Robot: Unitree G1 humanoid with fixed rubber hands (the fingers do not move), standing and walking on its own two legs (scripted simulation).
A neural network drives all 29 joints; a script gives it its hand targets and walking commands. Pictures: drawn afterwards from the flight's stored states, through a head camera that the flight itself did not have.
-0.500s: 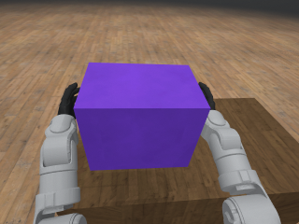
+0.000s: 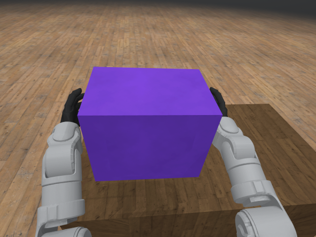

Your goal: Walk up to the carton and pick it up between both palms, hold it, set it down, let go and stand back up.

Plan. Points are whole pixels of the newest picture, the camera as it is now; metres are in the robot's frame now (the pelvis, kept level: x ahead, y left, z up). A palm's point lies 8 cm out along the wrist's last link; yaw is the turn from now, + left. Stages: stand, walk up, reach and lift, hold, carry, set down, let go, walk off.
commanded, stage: hold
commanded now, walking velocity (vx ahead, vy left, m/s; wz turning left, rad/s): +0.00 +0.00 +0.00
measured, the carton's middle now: (148, 124) +0.36 -0.01 +0.17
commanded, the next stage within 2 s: none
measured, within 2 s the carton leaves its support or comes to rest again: neither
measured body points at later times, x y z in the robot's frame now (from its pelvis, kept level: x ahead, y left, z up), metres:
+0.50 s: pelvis +0.00 +0.00 +0.00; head -0.05 +0.02 +0.45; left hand +0.37 +0.17 +0.20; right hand +0.36 -0.18 +0.19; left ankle +0.00 +0.12 -0.75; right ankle -0.01 -0.11 -0.75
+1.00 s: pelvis +0.00 +0.00 +0.00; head -0.06 +0.02 +0.45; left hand +0.37 +0.17 +0.20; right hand +0.37 -0.18 +0.19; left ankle +0.00 +0.12 -0.75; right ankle -0.01 -0.11 -0.75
